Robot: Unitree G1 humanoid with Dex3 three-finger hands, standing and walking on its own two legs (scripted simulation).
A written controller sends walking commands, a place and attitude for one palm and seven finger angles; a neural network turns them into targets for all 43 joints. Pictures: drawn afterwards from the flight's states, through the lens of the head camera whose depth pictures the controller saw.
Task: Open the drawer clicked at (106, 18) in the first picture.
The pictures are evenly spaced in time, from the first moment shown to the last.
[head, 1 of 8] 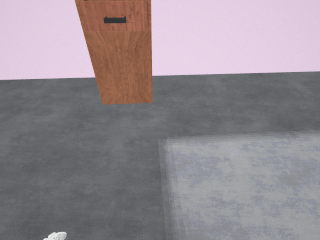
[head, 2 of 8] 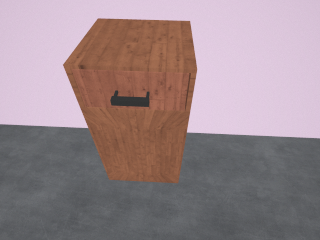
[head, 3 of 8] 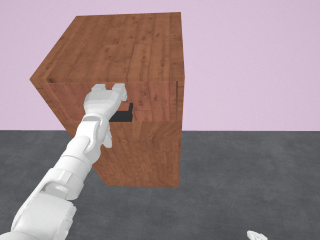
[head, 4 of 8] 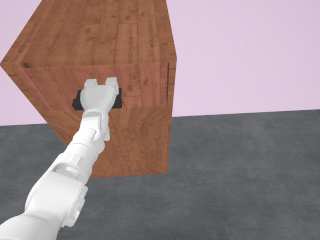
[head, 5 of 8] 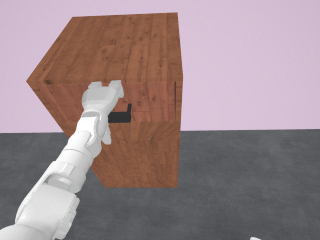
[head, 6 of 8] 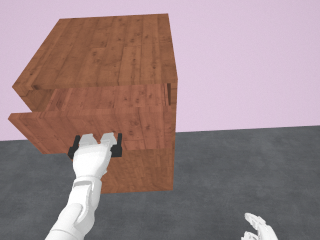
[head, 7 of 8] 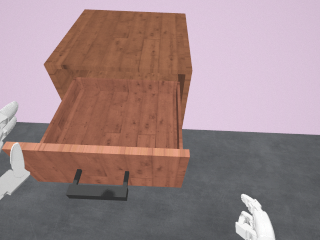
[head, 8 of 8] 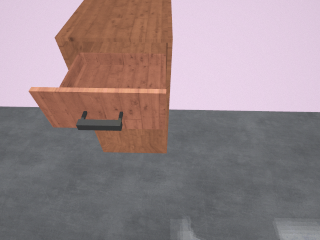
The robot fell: no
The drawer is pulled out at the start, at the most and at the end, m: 0.00 0.30 0.30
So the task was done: yes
